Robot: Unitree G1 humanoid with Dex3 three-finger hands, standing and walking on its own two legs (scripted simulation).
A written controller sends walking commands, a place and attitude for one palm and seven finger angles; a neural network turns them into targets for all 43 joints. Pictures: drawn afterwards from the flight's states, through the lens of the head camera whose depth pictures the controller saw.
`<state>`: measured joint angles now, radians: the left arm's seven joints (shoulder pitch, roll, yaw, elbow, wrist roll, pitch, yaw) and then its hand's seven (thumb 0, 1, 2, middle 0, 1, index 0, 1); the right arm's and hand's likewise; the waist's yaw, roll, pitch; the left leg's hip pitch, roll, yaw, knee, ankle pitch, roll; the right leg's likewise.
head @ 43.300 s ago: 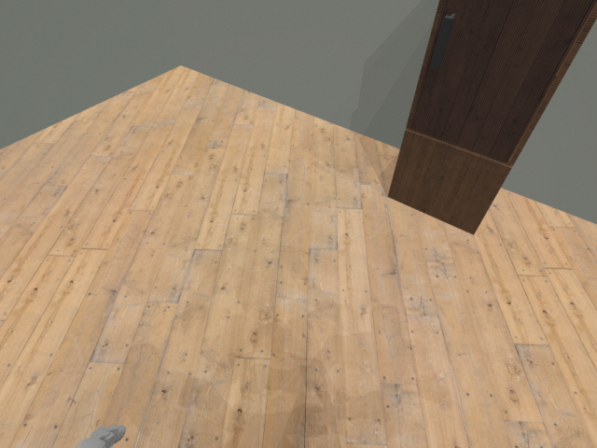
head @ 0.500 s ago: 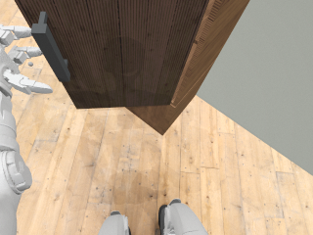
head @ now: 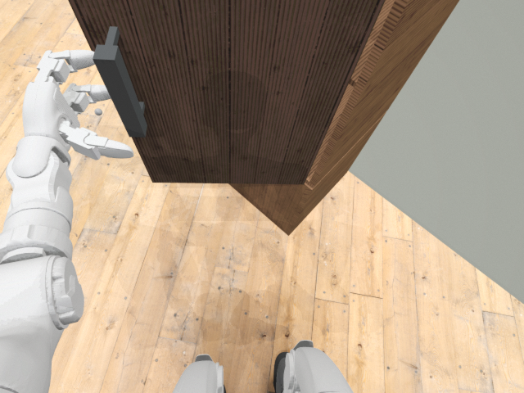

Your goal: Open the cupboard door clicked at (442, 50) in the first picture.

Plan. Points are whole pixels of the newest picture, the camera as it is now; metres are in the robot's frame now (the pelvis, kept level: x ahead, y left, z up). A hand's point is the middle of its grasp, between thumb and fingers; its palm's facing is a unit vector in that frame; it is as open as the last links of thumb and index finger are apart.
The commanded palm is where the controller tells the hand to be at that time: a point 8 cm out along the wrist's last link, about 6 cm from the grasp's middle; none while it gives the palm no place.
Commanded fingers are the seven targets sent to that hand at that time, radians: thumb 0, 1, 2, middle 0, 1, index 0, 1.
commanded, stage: slide the fingers in behind the handle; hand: left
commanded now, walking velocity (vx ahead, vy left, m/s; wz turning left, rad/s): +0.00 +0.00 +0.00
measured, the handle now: (126, 86) +0.55 +0.19 +0.07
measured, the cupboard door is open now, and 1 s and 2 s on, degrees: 44 41 62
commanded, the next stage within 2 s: close the thumb around the handle in 0.54 s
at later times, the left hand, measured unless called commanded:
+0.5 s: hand (131, 110) +0.50 +0.18 +0.07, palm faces -0.06 -1.00 -0.04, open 14.8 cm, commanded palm +0.49 +0.22 +0.07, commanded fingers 0.00 -0.50 0.30 -0.30 -1.20 -0.30 -1.20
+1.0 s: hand (127, 106) +0.51 +0.18 +0.08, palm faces -0.01 -1.00 -0.03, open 10.3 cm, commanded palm +0.49 +0.23 +0.07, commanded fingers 0.00 0.56 0.76 -0.38 -1.31 -0.38 -1.31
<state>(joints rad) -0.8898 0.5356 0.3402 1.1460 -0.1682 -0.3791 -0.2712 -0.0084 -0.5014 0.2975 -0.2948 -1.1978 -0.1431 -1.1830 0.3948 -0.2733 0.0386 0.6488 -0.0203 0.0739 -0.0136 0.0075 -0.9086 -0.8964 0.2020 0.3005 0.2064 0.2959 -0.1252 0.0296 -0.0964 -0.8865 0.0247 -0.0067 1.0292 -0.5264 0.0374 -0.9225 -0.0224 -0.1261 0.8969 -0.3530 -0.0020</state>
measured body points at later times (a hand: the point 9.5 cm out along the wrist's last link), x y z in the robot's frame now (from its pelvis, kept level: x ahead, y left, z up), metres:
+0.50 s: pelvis +0.00 -0.01 +0.00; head +0.13 +0.01 +0.43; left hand +0.50 +0.23 +0.08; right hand +0.01 -0.28 -0.12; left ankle -0.03 +0.08 -0.67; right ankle +0.03 -0.13 -0.67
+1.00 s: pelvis +0.00 -0.01 +0.00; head +0.13 +0.01 +0.43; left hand +0.50 +0.24 +0.08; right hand -0.01 -0.27 -0.11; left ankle -0.03 +0.08 -0.67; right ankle +0.03 -0.13 -0.67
